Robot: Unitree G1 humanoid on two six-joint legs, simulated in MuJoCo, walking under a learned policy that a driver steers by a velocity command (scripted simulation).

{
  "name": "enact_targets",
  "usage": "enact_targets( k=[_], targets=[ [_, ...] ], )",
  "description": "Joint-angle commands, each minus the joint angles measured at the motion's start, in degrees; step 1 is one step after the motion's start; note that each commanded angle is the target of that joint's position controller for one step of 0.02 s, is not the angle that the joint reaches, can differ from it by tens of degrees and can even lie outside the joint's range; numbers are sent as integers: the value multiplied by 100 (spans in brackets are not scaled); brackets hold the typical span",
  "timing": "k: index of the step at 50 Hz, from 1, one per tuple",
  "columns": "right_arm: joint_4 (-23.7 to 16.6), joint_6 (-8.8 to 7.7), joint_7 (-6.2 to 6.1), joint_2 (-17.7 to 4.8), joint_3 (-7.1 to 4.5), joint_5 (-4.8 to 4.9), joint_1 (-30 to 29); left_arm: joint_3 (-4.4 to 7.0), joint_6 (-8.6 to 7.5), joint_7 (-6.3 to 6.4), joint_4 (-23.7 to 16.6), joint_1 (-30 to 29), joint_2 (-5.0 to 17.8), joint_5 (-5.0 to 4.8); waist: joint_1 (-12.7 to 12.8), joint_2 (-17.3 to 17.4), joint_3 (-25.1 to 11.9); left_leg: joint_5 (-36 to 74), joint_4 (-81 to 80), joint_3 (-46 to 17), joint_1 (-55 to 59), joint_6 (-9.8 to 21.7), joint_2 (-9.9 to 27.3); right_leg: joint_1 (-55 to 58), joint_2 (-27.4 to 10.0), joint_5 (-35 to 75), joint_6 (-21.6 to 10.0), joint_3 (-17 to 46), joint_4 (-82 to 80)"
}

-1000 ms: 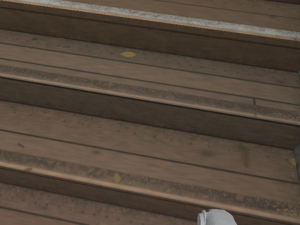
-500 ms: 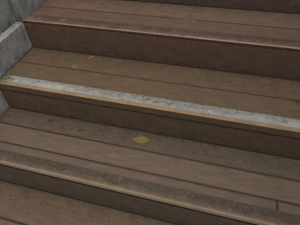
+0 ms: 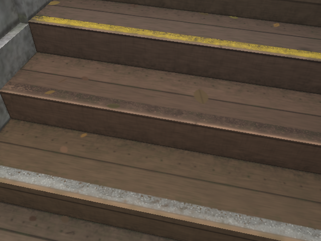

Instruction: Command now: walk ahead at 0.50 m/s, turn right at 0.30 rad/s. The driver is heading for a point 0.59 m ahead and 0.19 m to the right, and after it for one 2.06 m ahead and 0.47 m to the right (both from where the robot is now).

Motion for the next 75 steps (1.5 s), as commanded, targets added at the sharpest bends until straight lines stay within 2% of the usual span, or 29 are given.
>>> enact_targets(
  k=[1,7,11,13,15,16,17,18,19,21,22,25,31,37,42,44,46,48,49,51,53,57,63,69,70,71,73,74,75],
  targets=[
    [-166,-154,97,509,306,-196,-428,-342,290,4,81,787,-772,-58,568,499,590,1223,-1732,-590,-460,-310,1055,-1272,-99,489,175,-302,901],
    [69,31,-304,23,347,-108,553,-513,306,129,-987,-1364,-675,233,4,666,764,2617,-1881,-233,215,-493,1080,-2388,-184,552,752,-1050,-345],
    [13,234,-874,-826,15,39,1102,-654,314,-37,-1579,-2588,-714,149,-350,905,295,4114,-2784,-243,1748,-222,1525,-1566,-799,-1306,1007,-1935,-2958],
    [-127,290,-826,-969,-15,76,838,-555,359,-75,-1384,-2123,-687,175,-15,1044,-478,9221,-1883,319,2139,-168,1621,318,-96,-1888,566,-2712,-3496],
    [-411,244,-755,-1337,-114,232,380,-273,385,-51,-1012,-646,40,152,566,1727,-1000,10983,-635,-14,2904,68,1872,1462,252,-2399,149,-2201,-5000],
    [-604,205,-687,-1382,-159,248,37,-69,400,-79,-833,80,503,247,946,1642,-1237,10118,527,-108,2504,76,1644,2502,164,-2061,-111,-1241,-6164],
    [-993,36,-549,-901,-59,29,100,205,483,-27,-760,490,1294,391,860,-183,-1742,6118,2545,-261,278,-219,671,4382,-881,-819,-879,1441,-7218],
    [-1093,-102,-281,-405,-1,-9,-105,288,606,198,-890,314,1505,714,682,-1255,-2201,147,5353,-1320,-1139,-552,-759,4968,-1806,-1177,-1575,4315,-9517],
    [-1255,-159,-51,-315,-63,139,-142,108,565,290,-928,26,981,792,329,-706,-1724,82,6680,-2297,-1681,-407,-443,4203,-1843,-1854,-1105,4040,-9692],
    [-1796,-24,-132,-117,-17,119,-963,-76,442,192,-701,-528,49,276,-248,426,446,378,6775,-1814,-2645,-213,-116,2139,-1103,-2432,-246,1866,-8784],
    [-1899,46,-239,-59,15,32,-734,-144,385,132,-533,-519,-203,249,-466,342,473,452,7066,-1746,-2716,-107,-14,1863,-834,-2431,11,1326,-8621],
    [-2161,98,-424,260,213,9,-382,-58,381,67,-362,-144,40,250,-699,172,420,892,7079,-1666,-3031,-110,181,2080,-394,-1136,292,454,-8455],
    [-2641,165,-721,-147,101,-73,-918,166,597,415,-1058,-11,598,347,-391,-370,-402,1316,6200,-1253,-3500,-866,214,3185,-411,692,279,988,-8423],
    [-2878,247,-759,-207,-26,109,-1262,118,661,612,-1819,-193,446,290,-52,-325,-252,735,6003,-1625,-3492,-1234,-21,3840,-812,-252,-391,2088,-8555],
    [-2924,332,-571,-91,24,211,-1212,217,825,697,-2181,-412,419,221,-124,-736,-228,-235,2491,-1495,-1714,-1155,33,3810,-840,210,-151,1984,-8730],
    [-2740,340,-529,-427,-118,297,-741,257,831,629,-2215,-505,461,205,-202,-934,-178,-544,965,-1504,-670,-1031,95,3861,-947,1668,-78,1993,-8683],
    [-2461,236,-447,-565,-261,331,-453,244,796,538,-2092,-382,278,1,-305,-557,-113,971,-1382,-1198,551,-830,-18,3830,-412,766,207,1600,-8128],
    [-2369,191,-459,-989,-404,124,-47,170,639,392,-2113,-112,-180,201,-236,1555,-77,3740,-1284,-2835,2560,-112,1587,1418,942,-3270,900,86,-5348],
    [-2576,162,-485,-1218,-496,-48,-67,335,512,310,-1974,322,357,152,-106,1958,-207,3403,-1541,-4194,2349,791,2504,709,902,-3810,1246,-1,-4272],
    [-2731,179,-598,-814,-417,5,-197,354,489,207,-1968,-464,642,19,-393,912,404,-1039,-1970,-4144,1759,1011,2168,-133,15,-2757,1557,-199,-2542],
    [-2542,168,-692,-969,-429,10,-25,181,459,70,-2087,-962,230,92,-437,756,992,-1960,-2261,-3484,1653,786,1699,-945,-100,-1890,1540,-331,-2053],
    [-2156,112,-630,-596,-304,-69,599,114,343,-35,-1813,-867,21,18,-563,697,801,-972,-2254,-2398,1957,749,1615,-1433,-90,-617,1520,-357,-1196],
    [-1757,57,-516,-447,-231,-62,819,81,478,36,-1729,-940,-155,-16,-534,905,1028,-194,-2303,-1486,2064,602,1830,-2364,-435,-438,1561,-269,-906],
    [-1174,121,-725,-521,-380,100,1537,-143,407,182,-2006,-1533,-653,118,-591,711,1643,852,-2685,-1402,3161,457,2147,-4054,-859,-1610,1409,-272,-284],
    [-1226,304,-796,-625,-401,406,1016,-215,292,170,-2229,-1633,-622,191,-272,1092,1725,1470,-2587,-692,2826,349,1606,-3441,-1144,-2047,1327,-800,-1487],
    [-1134,402,-845,-418,-336,404,1172,-245,163,104,-2328,-2025,-562,237,-520,1015,1411,2154,-2749,-774,2486,384,1519,-2422,-1251,-1518,1245,-1366,-2193],
    [-1007,537,-831,-599,-362,518,1361,-260,8,-28,-2701,-2346,-623,4,-320,1085,1044,3448,-3204,-660,871,360,1288,1139,-956,-882,978,-1926,-4722],
    [-875,492,-778,-1025,-437,472,1811,-112,64,16,-2403,-1874,-314,-118,-257,1175,483,5236,-2648,-771,1022,501,1266,2434,-186,-1587,987,-2599,-5194],
    [-790,378,-644,-1218,-391,330,1944,202,131,56,-1976,-246,-26,-280,619,1225,-220,7318,-1750,-758,924,245,1285,4254,161,-1158,651,-2476,-5662]
  ],
)
Velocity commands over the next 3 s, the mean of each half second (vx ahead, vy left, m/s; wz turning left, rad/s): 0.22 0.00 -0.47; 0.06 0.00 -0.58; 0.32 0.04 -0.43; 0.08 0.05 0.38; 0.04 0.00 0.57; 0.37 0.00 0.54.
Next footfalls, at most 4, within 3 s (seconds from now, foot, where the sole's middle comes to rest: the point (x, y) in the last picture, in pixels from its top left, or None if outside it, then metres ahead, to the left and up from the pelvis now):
0.32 right None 0.32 -0.10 -0.61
0.92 left None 0.45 0.10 -0.61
1.50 right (298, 238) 0.47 -0.42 -0.45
1.92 left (233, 187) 0.66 -0.24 -0.45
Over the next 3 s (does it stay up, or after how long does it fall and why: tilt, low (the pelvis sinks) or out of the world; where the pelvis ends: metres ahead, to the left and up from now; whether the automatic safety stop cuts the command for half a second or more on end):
stays up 0.76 -0.31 0.34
